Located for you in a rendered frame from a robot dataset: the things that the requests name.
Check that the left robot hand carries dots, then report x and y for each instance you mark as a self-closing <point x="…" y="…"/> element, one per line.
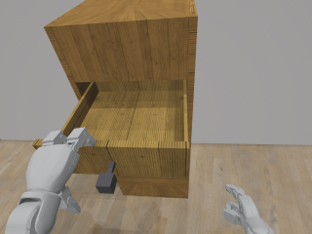
<point x="53" y="163"/>

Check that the left robot forearm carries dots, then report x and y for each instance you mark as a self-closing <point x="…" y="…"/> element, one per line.
<point x="36" y="213"/>

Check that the right robot forearm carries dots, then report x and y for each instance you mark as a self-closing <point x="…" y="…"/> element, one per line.
<point x="257" y="225"/>

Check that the right robot hand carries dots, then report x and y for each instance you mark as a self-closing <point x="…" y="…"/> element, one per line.
<point x="238" y="213"/>

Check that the handle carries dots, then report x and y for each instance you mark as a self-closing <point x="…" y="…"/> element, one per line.
<point x="106" y="182"/>

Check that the cabinet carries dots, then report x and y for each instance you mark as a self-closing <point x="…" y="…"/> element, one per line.
<point x="131" y="40"/>

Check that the drawer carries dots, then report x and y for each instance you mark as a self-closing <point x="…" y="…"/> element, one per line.
<point x="141" y="125"/>

